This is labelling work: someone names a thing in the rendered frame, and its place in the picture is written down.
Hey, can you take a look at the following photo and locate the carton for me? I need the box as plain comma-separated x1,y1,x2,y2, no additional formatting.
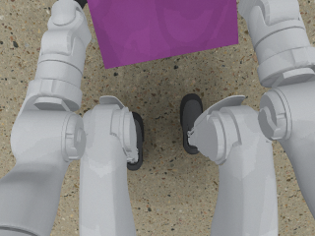
87,0,239,69

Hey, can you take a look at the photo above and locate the right robot upper arm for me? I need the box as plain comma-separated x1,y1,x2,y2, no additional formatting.
258,81,315,219

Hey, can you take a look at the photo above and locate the robot right forearm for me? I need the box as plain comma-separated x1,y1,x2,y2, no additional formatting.
237,0,315,89

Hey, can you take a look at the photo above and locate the robot left forearm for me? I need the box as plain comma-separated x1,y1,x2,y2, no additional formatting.
10,0,92,156

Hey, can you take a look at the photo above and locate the left robot upper arm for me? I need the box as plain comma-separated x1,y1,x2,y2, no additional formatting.
0,109,87,236

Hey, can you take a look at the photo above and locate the robot left thigh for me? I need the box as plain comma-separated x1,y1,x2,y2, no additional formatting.
79,104,137,236

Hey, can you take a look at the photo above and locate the right robot shin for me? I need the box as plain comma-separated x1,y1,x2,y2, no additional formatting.
187,95,272,157

